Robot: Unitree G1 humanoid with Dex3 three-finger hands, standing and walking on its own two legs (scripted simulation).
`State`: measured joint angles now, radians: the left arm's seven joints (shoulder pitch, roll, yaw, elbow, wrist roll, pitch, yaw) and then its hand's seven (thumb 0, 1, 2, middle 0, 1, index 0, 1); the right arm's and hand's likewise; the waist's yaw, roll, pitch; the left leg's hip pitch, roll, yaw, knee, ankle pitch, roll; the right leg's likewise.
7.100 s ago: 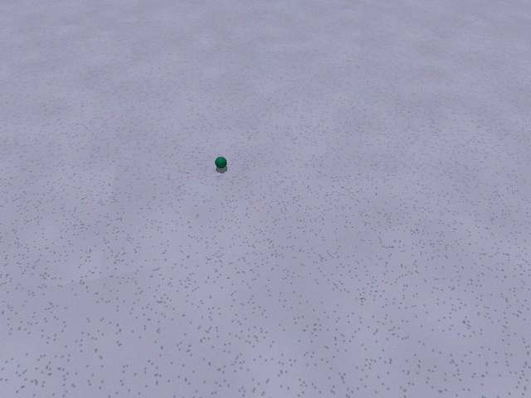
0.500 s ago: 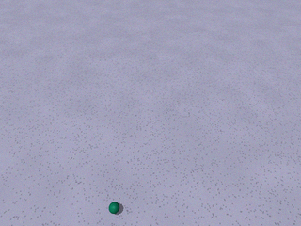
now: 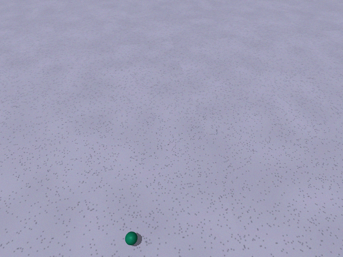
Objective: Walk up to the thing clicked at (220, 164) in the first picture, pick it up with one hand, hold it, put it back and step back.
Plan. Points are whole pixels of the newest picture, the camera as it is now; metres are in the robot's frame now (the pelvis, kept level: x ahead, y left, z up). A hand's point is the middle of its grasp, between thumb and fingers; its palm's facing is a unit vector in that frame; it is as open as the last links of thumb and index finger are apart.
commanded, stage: stand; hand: left
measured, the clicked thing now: (131, 238) +0.37 +0.22 -0.75
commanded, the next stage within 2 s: none
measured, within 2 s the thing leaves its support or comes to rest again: neither
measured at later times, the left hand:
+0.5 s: hand out of the picture +0.07 +0.23 -0.15, palm faces -0.02 -0.94 -0.33, open 7.4 cm
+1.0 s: hand out of the picture +0.07 +0.23 -0.15, palm faces -0.04 -0.94 -0.34, open 7.4 cm
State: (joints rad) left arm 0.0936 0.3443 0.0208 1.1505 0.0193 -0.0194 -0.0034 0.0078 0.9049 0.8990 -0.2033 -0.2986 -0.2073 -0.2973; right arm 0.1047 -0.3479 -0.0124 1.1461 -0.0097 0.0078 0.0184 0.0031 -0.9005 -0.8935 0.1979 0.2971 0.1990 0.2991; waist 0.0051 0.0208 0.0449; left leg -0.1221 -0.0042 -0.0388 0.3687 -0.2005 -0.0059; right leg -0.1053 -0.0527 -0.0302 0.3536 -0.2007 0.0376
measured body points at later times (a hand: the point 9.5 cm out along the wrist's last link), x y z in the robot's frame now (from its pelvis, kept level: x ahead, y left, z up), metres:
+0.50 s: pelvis -0.01 -0.02 +0.00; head -0.01 -0.02 +0.45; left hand +0.07 +0.28 -0.13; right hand +0.07 -0.31 -0.13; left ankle +0.00 +0.12 -0.75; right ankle +0.00 -0.14 -0.75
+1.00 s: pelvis -0.01 -0.02 +0.00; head -0.01 -0.03 +0.45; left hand +0.07 +0.28 -0.13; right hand +0.04 -0.32 -0.14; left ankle +0.00 +0.12 -0.75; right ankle +0.00 -0.14 -0.75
